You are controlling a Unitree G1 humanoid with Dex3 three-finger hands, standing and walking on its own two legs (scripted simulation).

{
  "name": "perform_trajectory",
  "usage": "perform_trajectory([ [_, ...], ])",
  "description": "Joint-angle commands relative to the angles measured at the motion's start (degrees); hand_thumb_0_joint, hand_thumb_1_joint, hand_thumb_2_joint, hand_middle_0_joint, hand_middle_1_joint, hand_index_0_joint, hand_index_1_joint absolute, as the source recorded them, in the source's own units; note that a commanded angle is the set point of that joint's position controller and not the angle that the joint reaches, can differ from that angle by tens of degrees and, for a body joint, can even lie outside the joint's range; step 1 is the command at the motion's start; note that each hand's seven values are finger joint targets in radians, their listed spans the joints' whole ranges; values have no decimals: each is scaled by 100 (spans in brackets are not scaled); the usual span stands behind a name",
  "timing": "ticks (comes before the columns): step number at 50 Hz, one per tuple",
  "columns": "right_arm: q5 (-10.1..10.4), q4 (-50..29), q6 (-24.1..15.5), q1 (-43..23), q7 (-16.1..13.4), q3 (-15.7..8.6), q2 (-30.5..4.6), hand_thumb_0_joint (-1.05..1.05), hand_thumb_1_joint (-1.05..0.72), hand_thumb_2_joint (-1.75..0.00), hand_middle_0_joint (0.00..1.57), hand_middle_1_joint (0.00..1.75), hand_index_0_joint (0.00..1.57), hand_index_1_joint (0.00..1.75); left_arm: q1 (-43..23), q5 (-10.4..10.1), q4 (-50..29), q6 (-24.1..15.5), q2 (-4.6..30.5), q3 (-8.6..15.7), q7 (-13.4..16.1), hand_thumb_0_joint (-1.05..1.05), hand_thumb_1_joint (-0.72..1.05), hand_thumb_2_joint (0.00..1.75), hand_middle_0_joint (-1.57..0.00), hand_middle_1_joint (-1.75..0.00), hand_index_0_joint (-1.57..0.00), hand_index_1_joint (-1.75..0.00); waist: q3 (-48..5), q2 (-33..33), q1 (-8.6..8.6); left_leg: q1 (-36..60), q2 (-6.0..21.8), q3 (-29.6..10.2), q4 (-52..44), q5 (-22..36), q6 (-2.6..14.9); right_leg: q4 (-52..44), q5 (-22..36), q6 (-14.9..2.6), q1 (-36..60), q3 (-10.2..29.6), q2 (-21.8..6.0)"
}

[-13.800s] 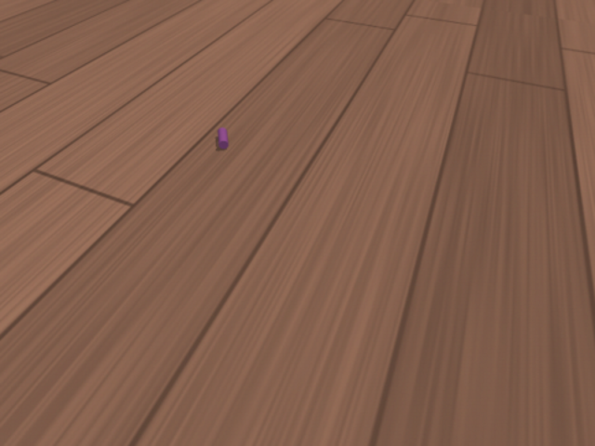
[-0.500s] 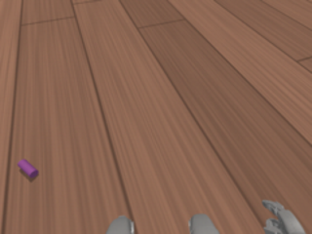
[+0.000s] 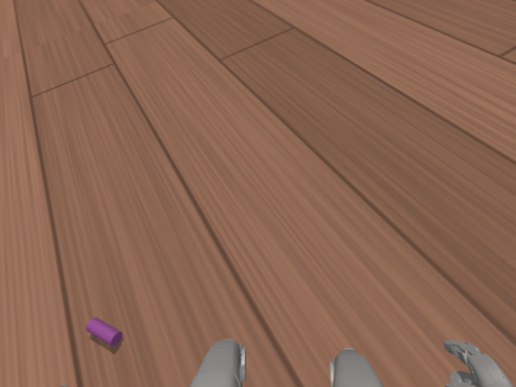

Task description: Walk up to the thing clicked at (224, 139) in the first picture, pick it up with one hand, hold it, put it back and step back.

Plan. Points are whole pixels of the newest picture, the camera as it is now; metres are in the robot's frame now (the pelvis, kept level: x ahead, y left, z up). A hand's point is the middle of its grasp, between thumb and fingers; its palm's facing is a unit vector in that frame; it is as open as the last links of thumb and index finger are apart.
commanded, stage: walk up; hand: left
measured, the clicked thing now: (104, 331) +0.38 +0.71 -0.71
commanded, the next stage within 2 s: none
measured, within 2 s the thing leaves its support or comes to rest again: neither
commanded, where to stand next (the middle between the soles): -0.08 +0.67 m, yaw -28 degrees
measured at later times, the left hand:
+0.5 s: hand (0, 386) +0.15 +0.51 -0.12, palm faces -0.26 -0.82 -0.51, open 7.4 cm
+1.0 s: hand out of the picture +0.12 +0.81 -0.14, palm faces -0.24 -0.77 -0.60, open 7.4 cm
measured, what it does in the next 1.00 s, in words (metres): steps to the left, turning right: left foot, then right foot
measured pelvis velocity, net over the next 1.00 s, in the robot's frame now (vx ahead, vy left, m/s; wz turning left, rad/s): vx -0.06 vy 0.52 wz -0.31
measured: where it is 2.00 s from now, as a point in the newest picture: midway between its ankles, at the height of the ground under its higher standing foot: outside the picture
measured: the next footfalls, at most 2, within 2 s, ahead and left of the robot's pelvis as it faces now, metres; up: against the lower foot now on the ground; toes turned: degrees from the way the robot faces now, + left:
left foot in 0.14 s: +0.05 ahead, +0.28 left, +0.00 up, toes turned -3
right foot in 0.50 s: +0.06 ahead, +0.15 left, +0.00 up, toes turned -16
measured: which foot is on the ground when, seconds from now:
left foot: up 0.00-0.12, down 0.14-0.52, up 0.54-0.82, down 0.84-1.00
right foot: down 0.00-0.18, up 0.20-0.48, down 0.50-0.90, up 0.92-1.00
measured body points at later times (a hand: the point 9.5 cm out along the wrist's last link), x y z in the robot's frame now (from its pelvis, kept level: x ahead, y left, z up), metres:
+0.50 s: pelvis -0.01 +0.25 +0.00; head +0.06 +0.21 +0.45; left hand +0.16 +0.55 -0.09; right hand -0.02 -0.08 -0.11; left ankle +0.01 +0.28 -0.70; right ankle +0.03 +0.16 -0.70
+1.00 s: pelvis -0.06 +0.52 -0.02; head -0.03 +0.50 +0.43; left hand +0.13 +0.85 -0.10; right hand -0.09 +0.19 -0.12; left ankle +0.00 +0.63 -0.70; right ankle -0.04 +0.30 -0.63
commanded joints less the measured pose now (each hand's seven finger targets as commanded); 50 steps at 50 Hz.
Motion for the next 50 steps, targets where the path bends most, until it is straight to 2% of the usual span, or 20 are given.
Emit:
perform_trajectory([
  [1,17,-449,-109,185,28,-460,-1004,0,-90,-90,20,30,20,30,-29,81,-376,-113,2380,789,119,0,90,90,-20,-30,-20,-30,-429,-2046,-96,353,31,420,-733,-36,65,-1913,-1625,-1036,-425,1423,-733],
  [5,54,-507,-153,132,23,-506,-1052,0,-90,-90,20,30,20,30,91,95,-361,-111,2503,805,95,0,90,90,-20,-30,-20,-30,-596,-2193,24,816,-36,598,-1644,-633,169,-1685,-1046,-1128,-402,1848,-957],
  [7,42,-267,-230,948,-30,-599,-1109,0,-90,-90,20,30,20,30,-319,49,-432,-86,2345,712,107,0,90,90,-20,-30,-20,-30,-969,-1806,-538,1939,-168,674,-2881,-221,250,-725,-373,-824,-803,1534,-807],
  [8,-40,-90,-309,1545,-99,-682,-1224,0,-90,-90,20,30,20,30,-404,32,-454,-44,1885,569,144,0,90,90,-20,-30,-20,-30,-1056,-798,-950,2617,-262,364,-3858,-328,189,843,-354,-494,-1399,1026,-159],
  [9,-148,-188,-371,1486,-193,-760,-1776,0,-90,-90,20,30,20,30,-273,-58,-479,-16,1099,342,198,0,90,90,-20,-30,-20,-30,-638,1355,-899,2509,903,-1422,-4889,314,274,2443,-2055,-152,-2686,42,1193],
  [11,57,-452,-408,285,-314,-779,-2232,0,-90,-90,20,30,20,30,-447,-74,-351,-47,1565,302,396,0,90,90,-20,-30,-20,-30,-450,1464,-516,1558,1788,-3033,-5432,678,1242,3073,-1852,-325,-2375,609,607],
  [14,-42,-635,-450,-32,-410,-523,-1127,0,-90,-90,20,30,20,30,164,-313,185,-11,1683,424,251,0,90,90,-20,-30,-20,-30,-352,182,-268,2257,737,-654,-4040,3409,737,2771,-1058,-143,-2061,523,534],
  [21,-45,-782,-350,266,-420,-419,-871,0,-90,-90,20,30,20,30,568,-370,13,71,1274,305,161,0,90,90,-20,-30,-20,-30,-871,494,-266,2870,724,-6,-3707,4294,830,491,-407,-101,-533,-87,361],
  [24,34,-1018,-265,-189,-369,-365,-753,0,-90,-90,20,30,20,30,1481,-281,217,30,1404,416,215,0,90,90,-20,-30,-20,-30,-1059,-325,396,1400,100,830,-2455,3828,82,-1635,1259,-377,1918,-229,306],
  [25,128,-1003,-291,-7,-352,-300,-578,0,-90,-90,20,30,20,30,1642,-201,182,31,1687,531,257,0,90,90,-20,-30,-20,-30,-1214,-820,582,452,-165,879,-1611,2718,-259,-1665,1617,-650,2917,581,-81],
  [26,158,-1010,-292,343,-359,-258,-435,0,-90,-90,20,30,20,30,1513,-106,-4,35,1926,605,300,0,90,90,-20,-30,-20,-30,-1449,-1935,461,-989,-470,559,-222,-1150,-466,-1547,2494,-1455,3640,2709,-1714],
  [28,43,-925,-90,795,-480,-494,-1018,0,-90,-90,20,30,20,30,239,-151,-531,30,2054,594,359,0,90,90,-20,-30,-20,-30,-1153,-1273,-12,-816,-42,-497,1444,-1289,-493,-2139,1256,-2429,1906,4211,-2983],
  [33,71,-619,-83,448,-226,-488,-1010,0,-90,-90,20,30,20,30,-273,-83,-482,-50,1799,526,233,0,90,90,-20,-30,-20,-30,-405,-1146,-143,136,-268,-79,1055,179,41,-1962,-728,-1206,19,1809,-1032],
  [40,174,-512,-53,430,-146,-443,-907,0,-90,-90,20,30,20,30,-301,114,-394,64,2305,728,92,0,90,90,-20,-30,-20,-30,-497,-2401,106,1039,-101,692,-1710,-715,85,-1638,-1036,-972,-265,1468,-709],
  [42,158,-264,-82,1005,-155,-504,-945,0,-90,-90,20,30,20,30,-589,48,-391,109,2308,700,62,0,90,90,-20,-30,-20,-30,-687,-2343,-245,2009,-309,1018,-2624,-379,188,-1419,-915,-716,-820,1293,-650],
  [44,-13,4,-191,1816,-223,-639,-1306,0,-90,-90,20,30,20,30,-570,-13,-337,178,1460,481,114,0,90,90,-20,-30,-20,-30,-597,-113,-769,2253,62,-197,-4410,-954,428,1295,-1411,-309,-1663,465,554],
  [45,58,-216,-216,1157,-288,-701,-2055,0,-90,-90,20,30,20,30,-906,-113,-451,147,1179,404,220,0,90,90,-20,-30,-20,-30,-326,1501,-729,1193,1274,-2265,-5240,-490,1044,2685,-1956,-81,-2125,196,1328],
  [46,158,-346,-225,227,-347,-692,-2278,0,-90,-90,20,30,20,30,-1165,1,-424,97,1509,423,292,0,90,90,-20,-30,-20,-30,94,1308,-520,64,1936,-3446,-5906,-1275,1773,3330,-1776,-187,-1672,532,854],
  [47,146,-551,-254,-332,-378,-607,-2043,0,-90,-90,20,30,20,30,-1088,-70,-272,85,1710,469,243,0,90,90,-20,-30,-20,-30,323,782,-384,-550,1968,-3058,-5747,-1599,1939,3476,-1454,-192,-1282,500,615],
  [50,20,-488,-326,-461,-471,-407,-1133,0,-90,-90,20,30,20,30,-85,-312,269,178,1502,485,111,0,90,90,-20,-30,-20,-30,378,-40,-6,644,580,-1008,-4916,-386,637,3207,-814,-188,-1507,715,818],
])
